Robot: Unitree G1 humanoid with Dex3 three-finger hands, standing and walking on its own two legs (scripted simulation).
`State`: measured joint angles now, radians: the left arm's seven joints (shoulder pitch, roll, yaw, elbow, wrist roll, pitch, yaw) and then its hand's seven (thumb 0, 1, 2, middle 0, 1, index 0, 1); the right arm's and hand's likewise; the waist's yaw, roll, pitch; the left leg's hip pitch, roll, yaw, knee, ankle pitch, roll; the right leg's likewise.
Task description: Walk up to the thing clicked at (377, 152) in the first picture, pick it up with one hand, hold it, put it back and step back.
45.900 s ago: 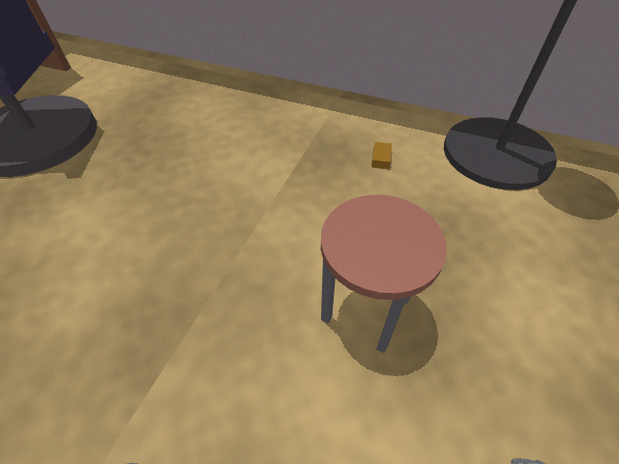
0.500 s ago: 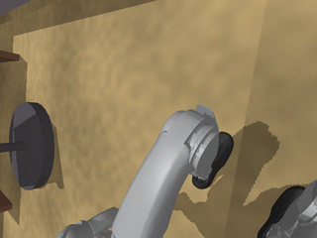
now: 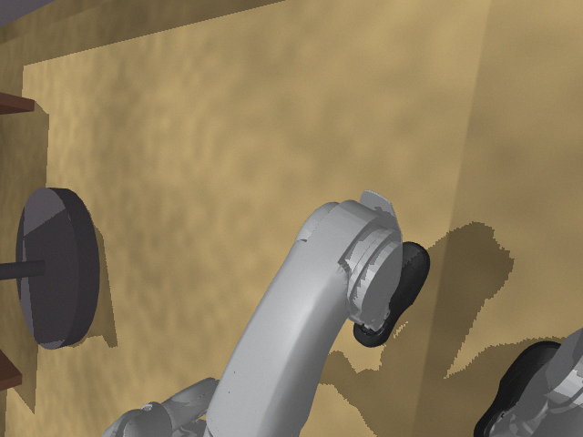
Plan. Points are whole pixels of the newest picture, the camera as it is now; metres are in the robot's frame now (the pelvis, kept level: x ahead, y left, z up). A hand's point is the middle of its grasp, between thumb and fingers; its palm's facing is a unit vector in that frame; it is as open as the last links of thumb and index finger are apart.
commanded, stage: close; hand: right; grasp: from above
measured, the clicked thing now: out of the picture +0.45 -0.35 -0.30
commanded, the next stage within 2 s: settle in 0.36 s
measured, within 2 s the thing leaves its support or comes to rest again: leaves its support in 0.82 s
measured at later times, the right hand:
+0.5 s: hand out of the picture +0.44 -0.34 -0.28, palm faces -0.07 +0.43 -0.90, open 11.6 cm
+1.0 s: hand out of the picture +0.46 -0.35 -0.25, palm faces +0.02 +0.48 -0.88, open 11.6 cm
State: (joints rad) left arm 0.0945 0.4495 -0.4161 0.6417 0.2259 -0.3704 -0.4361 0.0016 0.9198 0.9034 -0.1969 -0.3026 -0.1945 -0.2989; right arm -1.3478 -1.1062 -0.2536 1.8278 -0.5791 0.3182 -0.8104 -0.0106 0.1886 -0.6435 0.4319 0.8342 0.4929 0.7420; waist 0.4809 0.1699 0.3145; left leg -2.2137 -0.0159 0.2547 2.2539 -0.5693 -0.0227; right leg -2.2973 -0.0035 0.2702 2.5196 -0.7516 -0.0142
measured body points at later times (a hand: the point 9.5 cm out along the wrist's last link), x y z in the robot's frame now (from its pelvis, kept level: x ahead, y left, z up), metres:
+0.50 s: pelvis +0.00 +0.00 +0.00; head +0.32 -0.12 +0.29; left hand +0.01 +0.24 -0.03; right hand +0.45 -0.35 -0.23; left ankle +0.14 +0.10 -0.29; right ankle +0.06 -0.12 -0.29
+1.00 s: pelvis +0.00 +0.00 +0.01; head +0.31 -0.13 +0.31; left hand +0.02 +0.24 -0.02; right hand +0.46 -0.37 -0.20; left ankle +0.14 +0.10 -0.29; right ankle +0.06 -0.12 -0.29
